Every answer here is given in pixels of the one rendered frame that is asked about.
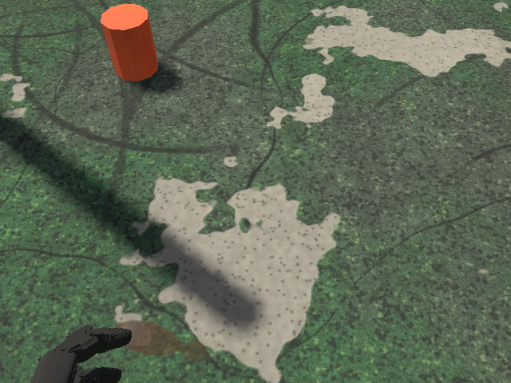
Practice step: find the left robot hand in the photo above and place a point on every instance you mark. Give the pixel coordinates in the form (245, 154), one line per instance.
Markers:
(60, 364)

